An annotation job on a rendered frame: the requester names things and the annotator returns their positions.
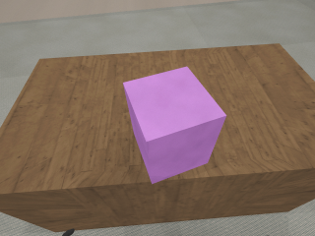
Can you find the pedestal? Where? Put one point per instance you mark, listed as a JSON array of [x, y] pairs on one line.
[[69, 158]]

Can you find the carton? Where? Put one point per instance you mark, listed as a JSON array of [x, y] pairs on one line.
[[175, 121]]

